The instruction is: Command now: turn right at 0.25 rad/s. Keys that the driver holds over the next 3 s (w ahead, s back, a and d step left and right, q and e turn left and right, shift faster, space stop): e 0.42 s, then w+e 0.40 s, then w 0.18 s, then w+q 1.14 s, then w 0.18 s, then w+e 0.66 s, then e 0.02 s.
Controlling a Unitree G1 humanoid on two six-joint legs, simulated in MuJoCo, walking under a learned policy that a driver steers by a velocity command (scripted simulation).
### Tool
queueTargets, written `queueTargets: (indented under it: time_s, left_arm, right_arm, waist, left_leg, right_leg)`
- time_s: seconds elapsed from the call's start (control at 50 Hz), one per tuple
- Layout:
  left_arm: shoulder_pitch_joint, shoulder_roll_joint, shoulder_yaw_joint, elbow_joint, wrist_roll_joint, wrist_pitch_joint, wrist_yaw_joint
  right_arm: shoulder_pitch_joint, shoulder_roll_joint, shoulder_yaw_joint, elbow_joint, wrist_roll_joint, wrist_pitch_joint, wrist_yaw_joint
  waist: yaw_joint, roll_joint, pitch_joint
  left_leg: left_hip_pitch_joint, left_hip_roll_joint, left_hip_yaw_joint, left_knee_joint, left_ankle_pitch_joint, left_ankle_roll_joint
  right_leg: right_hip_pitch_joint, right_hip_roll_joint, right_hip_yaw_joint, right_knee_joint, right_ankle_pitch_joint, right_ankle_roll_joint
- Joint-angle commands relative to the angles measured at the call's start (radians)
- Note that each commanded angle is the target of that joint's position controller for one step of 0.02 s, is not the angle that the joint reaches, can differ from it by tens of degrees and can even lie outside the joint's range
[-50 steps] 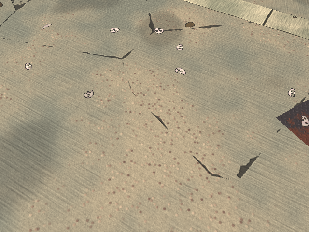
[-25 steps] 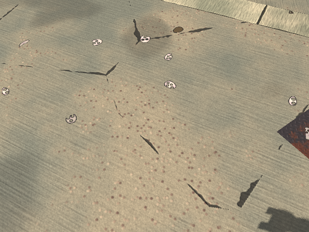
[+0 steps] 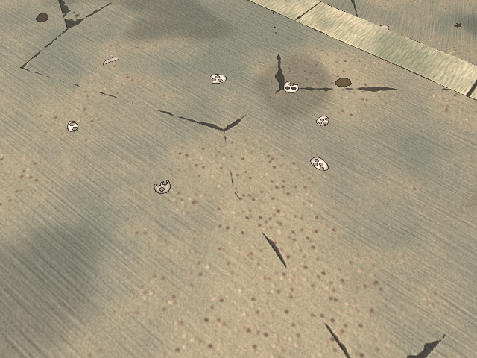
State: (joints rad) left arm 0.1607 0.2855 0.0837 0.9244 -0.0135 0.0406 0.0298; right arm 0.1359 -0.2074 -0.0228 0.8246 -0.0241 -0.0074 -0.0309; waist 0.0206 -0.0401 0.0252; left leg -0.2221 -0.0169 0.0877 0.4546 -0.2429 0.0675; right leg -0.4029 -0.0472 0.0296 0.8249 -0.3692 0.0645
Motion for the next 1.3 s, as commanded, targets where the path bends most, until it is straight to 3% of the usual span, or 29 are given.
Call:
queueTargets:
  time_s: [0.02, 0.18, 0.22, 0.26, 0.28, 0.3, 0.32, 0.34, 0.38, 0.4, 0.42, 0.46, 0.52, 0.7, 0.78, 0.8, 0.82, 0.84, 0.86, 0.88, 0.92, 1.06, 1.16, 1.2, 1.22, 1.24, 1.26, 1.28, 1.3]
  left_arm:
    - [-0.093, 0.101, 0.015, -0.094, -0.012, -0.012, -0.001]
    - [-0.051, 0.073, 0.016, -0.108, -0.017, 0.005, -0.023]
    - [-0.022, 0.071, 0.019, -0.104, -0.017, 0.007, -0.038]
    - [0.036, 0.105, 0.033, -0.091, -0.008, 0.007, -0.042]
    - [0.065, 0.21, 0.061, -0.097, -0.004, 0.004, -0.025]
    - [0.089, 0.288, 0.07, -0.109, 0.024, -0.01, -0.026]
    - [0.087, 0.254, 0.06, -0.12, 0.041, -0.035, -0.031]
    - [0.028, 0.234, 0.054, -0.13, 0.031, -0.055, -0.029]
    - [-0.058, 0.18, 0.04, -0.149, -0.008, -0.062, -0.015]
    - [-0.059, 0.165, 0.034, -0.15, -0.011, -0.058, -0.008]
    - [-0.045, 0.164, 0.032, -0.15, -0.006, -0.055, -0.004]
    - [0.008, 0.161, 0.032, -0.138, -0.012, -0.054, 0.001]
    - [0.036, 0.174, 0.029, -0.133, -0.009, -0.064, 0.005]
    - [0.064, 0.198, 0.033, -0.148, -0.008, -0.078, -0.009]
    - [0.042, 0.147, 0.016, -0.172, -0.008, -0.072, -0.011]
    - [0.03, 0.1, 0.001, -0.182, -0.005, -0.075, -0.011]
    - [0.044, 0.025, -0.019, -0.199, -0.003, -0.081, -0.014]
    - [0.057, 0.06, -0.014, -0.248, -0.027, -0.093, -0.012]
    - [0.079, 0.144, 0.004, -0.222, -0.03, -0.099, -0.012]
    - [0.068, 0.158, 0.01, -0.207, -0.022, -0.102, -0.016]
    - [0.049, 0.127, 0.008, -0.205, -0.01, -0.108, -0.022]
    - [-0.124, 0.025, -0.036, -0.286, 0.011, -0.127, -0.046]
    - [-0.163, 0.08, -0.022, -0.313, -0.01, -0.139, -0.066]
    - [-0.05, 0.125, 0.003, -0.284, -0.009, -0.141, -0.06]
    - [0.086, 0.167, 0.027, -0.247, -0.005, -0.139, -0.05]
    - [0.262, 0.241, 0.048, -0.226, 0.015, -0.134, -0.036]
    - [0.298, 0.308, 0.055, -0.208, 0.028, -0.124, -0.041]
    - [0.271, 0.203, 0.031, -0.212, 0.023, -0.126, -0.044]
    - [0.202, 0.152, 0.014, -0.214, 0.012, -0.13, -0.043]
  right_arm:
    - [0.03, -0.24, -0.071, -0.027, 0.012, 0.009, -0.019]
    - [-0.053, -0.233, -0.092, -0.042, 0.016, 0.03, -0.024]
    - [-0.079, -0.24, -0.096, -0.045, 0.027, 0.037, -0.025]
    - [-0.044, -0.226, -0.098, -0.02, 0.042, 0.042, -0.021]
    - [-0.035, -0.181, -0.088, -0.032, 0.012, 0.038, -0.013]
    - [-0.153, -0.144, -0.074, -0.103, -0.007, 0.029, -0.014]
    - [-0.183, -0.178, -0.085, -0.105, 0.007, 0.025, -0.013]
    - [-0.162, -0.195, -0.092, -0.091, 0.028, 0.023, -0.01]
    - [-0.125, -0.225, -0.104, -0.057, 0.021, 0.023, -0.024]
    - [-0.115, -0.221, -0.106, -0.052, 0.017, 0.021, -0.026]
    - [-0.101, -0.213, -0.106, -0.049, 0.018, 0.017, -0.026]
    - [-0.093, -0.199, -0.104, -0.048, 0.027, 0.007, -0.017]
    - [-0.165, -0.199, -0.103, -0.07, 0.037, -0.016, -0.006]
    - [-0.199, -0.19, -0.086, -0.088, 0.049, -0.102, 0.037]
    - [-0.049, -0.215, -0.096, -0.051, 0.052, -0.125, 0.035]
    - [0.06, -0.246, -0.107, -0.029, 0.045, -0.127, 0.027]
    - [0.176, -0.308, -0.119, -0.014, 0.025, -0.124, 0.017]
    - [0.245, -0.362, -0.13, 0.018, 0.011, -0.118, 0.032]
    - [0.176, -0.275, -0.108, -0.008, 0.025, -0.12, 0.039]
    - [0.139, -0.218, -0.093, -0.02, 0.03, -0.118, 0.04]
    - [0.106, -0.183, -0.075, -0.022, 0.024, -0.111, 0.039]
    - [0.165, -0.228, -0.075, 0.008, 0.046, -0.099, 0.032]
    - [0.229, -0.265, -0.081, 0.025, 0.062, -0.079, 0.028]
    - [0.217, -0.268, -0.079, 0.022, 0.061, -0.071, 0.025]
    - [0.226, -0.242, -0.068, 0.019, 0.052, -0.07, 0.025]
    - [0.23, -0.168, -0.04, -0.014, 0.023, -0.071, 0.026]
    - [0.372, -0.053, -0.011, -0.033, 0.043, -0.085, 0.025]
    - [0.328, -0.174, -0.04, -0.017, 0.074, -0.09, 0.024]
    - [0.242, -0.222, -0.056, -0.043, 0.083, -0.09, 0.024]
  waist:
    - [-0.064, 0.157, -0.066]
    - [-0.034, 0.156, -0.081]
    - [-0.006, 0.165, -0.096]
    - [0.022, 0.117, -0.103]
    - [0.002, -0.105, -0.115]
    - [0.037, -0.257, -0.115]
    - [0.056, -0.092, -0.157]
    - [0.02, -0.063, -0.123]
    - [-0.016, -0.037, -0.078]
    - [-0.023, -0.049, -0.084]
    - [-0.024, -0.054, -0.096]
    - [-0.011, -0.055, -0.112]
    - [0.022, -0.096, -0.031]
    - [0.049, -0.101, -0.004]
    - [-0.043, -0.088, -0.034]
    - [-0.094, -0.051, -0.077]
    - [-0.117, 0.14, -0.151]
    - [-0.096, 0.334, -0.146]
    - [-0.079, 0.235, -0.051]
    - [-0.076, 0.203, 0.014]
    - [-0.058, 0.162, 0.045]
    - [-0.085, 0.135, 0.046]
    - [-0.059, 0.159, 0.037]
    - [0.025, 0.154, -0.023]
    - [0.09, 0.135, -0.111]
    - [0.155, 0.019, -0.278]
    - [0.076, -0.285, -0.427]
    - [0.101, -0.195, -0.339]
    - [0.09, -0.147, -0.19]
  left_leg:
    - [0.178, 0.329, -0.219, -0.118, 0.435, 0.174]
    - [0.188, 0.357, -0.138, -0.083, 0.545, 0.169]
    - [0.171, 0.345, -0.094, -0.039, 0.521, 0.135]
    - [0.074, 0.285, -0.01, 0.088, 0.329, 0.025]
    - [-0.15, 0.183, 0.085, 0.326, 0.038, -0.073]
    - [-0.401, 0.01, 0.027, 0.543, -0.453, -0.137]
    - [-0.429, 0.025, -0.115, 0.695, -0.471, -0.136]
    - [-0.449, 0.044, -0.145, 0.719, -0.375, -0.124]
    - [-0.462, 0.068, -0.159, 0.665, -0.225, -0.129]
    - [-0.424, 0.06, -0.157, 0.669, -0.178, -0.138]
    - [-0.403, 0.047, -0.154, 0.67, -0.143, -0.145]
    - [-0.416, 0.046, -0.152, 0.58, -0.072, -0.146]
    - [-0.455, 0.046, -0.167, 0.391, -0.009, -0.145]
    - [-0.246, 0.006, -0.162, 0.067, 0.019, -0.123]
    - [0.054, 0.006, -0.138, -0.067, 0.09, -0.081]
    - [0.226, 0.088, -0.206, -0.069, 0.06, -0.047]
    - [0.426, 0.271, -0.44, -0.133, -0.117, 0.031]
    - [0.457, 0.43, -0.81, -0.238, -0.372, 0.153]
    - [0.385, 0.416, -0.769, -0.252, -0.472, 0.157]
    - [0.329, 0.355, -0.647, -0.257, -0.402, 0.124]
    - [0.252, 0.296, -0.493, -0.277, -0.205, 0.104]
    - [0.113, 0.208, -0.23, -0.33, 0.197, 0.123]
    - [0.119, 0.262, -0.264, -0.281, 0.248, 0.094]
    - [0.119, 0.245, -0.237, -0.145, 0.425, 0.057]
    - [0.061, 0.191, -0.197, 0.033, 0.479, 0.026]
    - [-0.119, 0.122, -0.152, 0.351, 0.231, -0.017]
    - [-0.408, -0.01, -0.143, 0.674, -0.333, -0.057]
    - [-0.5, 0.034, -0.226, 0.804, -0.326, -0.054]
    - [-0.557, 0.077, -0.207, 0.826, -0.236, -0.04]
  right_leg:
    - [-0.078, -0.009, -0.013, -0.005, -0.073, 0.008]
    - [-0.004, -0.003, -0.082, -0.072, -0.081, -0.023]
    - [0.075, 0.016, -0.116, -0.197, 0.009, -0.051]
    - [0.242, 0.035, -0.087, -0.424, 0.264, -0.116]
    - [0.41, -0.14, 0.179, -0.473, 0.588, -0.199]
    - [0.458, -0.347, 0.487, -0.477, 0.844, -0.408]
    - [0.449, -0.344, 0.461, -0.49, 0.759, -0.451]
    - [0.426, -0.286, 0.368, -0.494, 0.681, -0.4]
    - [0.391, -0.205, 0.285, -0.494, 0.582, -0.307]
    - [0.362, -0.181, 0.264, -0.497, 0.598, -0.3]
    - [0.356, -0.168, 0.258, -0.499, 0.609, -0.302]
    - [0.386, -0.143, 0.281, -0.549, 0.308, -0.302]
    - [0.381, -0.142, 0.372, -0.641, -0.073, -0.298]
    - [0.274, -0.109, 0.435, -0.594, -0.051, -0.297]
    - [0.142, -0.043, 0.451, -0.474, -0.04, -0.247]
    - [0.029, -0.001, 0.401, -0.345, -0.072, -0.208]
    - [-0.148, 0.118, 0.235, -0.04, -0.183, -0.142]
    - [-0.356, 0.144, 0.16, 0.169, -0.276, -0.128]
    - [-0.414, 0.061, 0.174, 0.279, -0.206, -0.122]
    - [-0.425, 0.039, 0.157, 0.313, -0.113, -0.118]
    - [-0.405, 0.0, 0.132, 0.296, 0.004, -0.109]
    - [-0.248, -0.031, -0.017, -0.086, 0.256, -0.048]
    - [-0.058, 0.019, -0.012, -0.28, 0.319, -0.064]
    - [0.13, 0.045, -0.025, -0.338, 0.296, -0.102]
    - [0.334, 0.038, -0.025, -0.34, 0.29, -0.128]
    - [0.619, -0.164, 0.175, -0.313, 0.232, -0.191]
    - [0.83, -0.394, 0.625, -0.45, 0.001, -0.327]
    - [0.733, -0.364, 0.673, -0.539, -0.134, -0.315]
    - [0.617, -0.332, 0.507, -0.546, -0.1, -0.278]
